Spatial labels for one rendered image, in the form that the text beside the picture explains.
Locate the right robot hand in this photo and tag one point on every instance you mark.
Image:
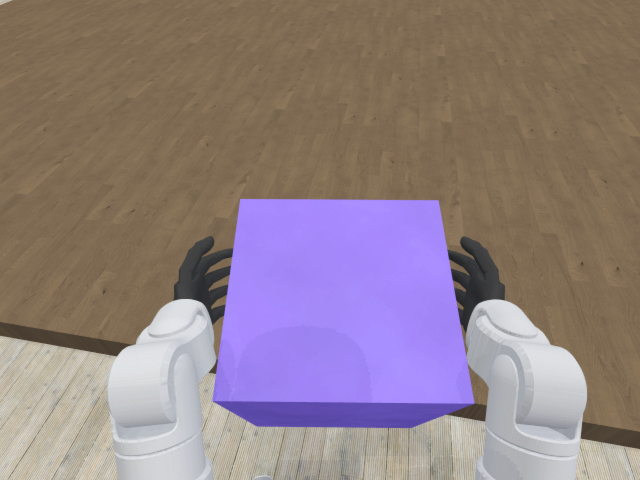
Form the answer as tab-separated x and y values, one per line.
481	284

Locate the carton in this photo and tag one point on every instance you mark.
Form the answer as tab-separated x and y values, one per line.
341	313

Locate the left robot hand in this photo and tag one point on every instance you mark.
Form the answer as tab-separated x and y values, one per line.
194	284

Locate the left robot forearm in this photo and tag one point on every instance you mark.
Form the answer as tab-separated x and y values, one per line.
153	396

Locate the right robot forearm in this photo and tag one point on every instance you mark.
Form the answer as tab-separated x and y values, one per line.
536	399

